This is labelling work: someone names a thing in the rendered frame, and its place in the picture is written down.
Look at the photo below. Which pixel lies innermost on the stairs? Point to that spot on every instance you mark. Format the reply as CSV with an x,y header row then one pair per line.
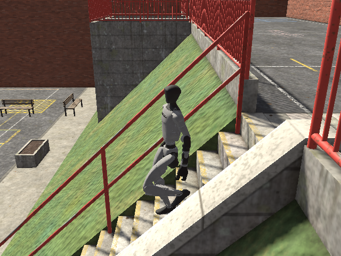
x,y
209,163

